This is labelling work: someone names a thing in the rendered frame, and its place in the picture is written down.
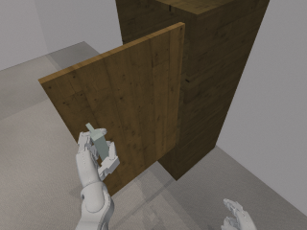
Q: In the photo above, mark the robot right hand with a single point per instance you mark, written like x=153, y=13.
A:
x=243, y=219

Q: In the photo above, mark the robot left hand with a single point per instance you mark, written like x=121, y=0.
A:
x=87, y=156

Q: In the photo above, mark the handle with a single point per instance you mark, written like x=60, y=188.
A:
x=99, y=141

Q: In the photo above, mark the cupboard door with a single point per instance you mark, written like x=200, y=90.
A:
x=133, y=92

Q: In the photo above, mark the robot left forearm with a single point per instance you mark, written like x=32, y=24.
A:
x=97, y=207

